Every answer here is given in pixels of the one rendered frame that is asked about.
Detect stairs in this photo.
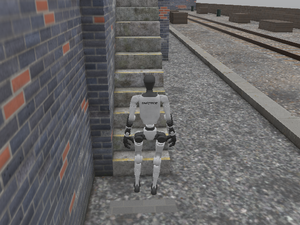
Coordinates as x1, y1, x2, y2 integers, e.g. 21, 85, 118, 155
112, 0, 170, 176

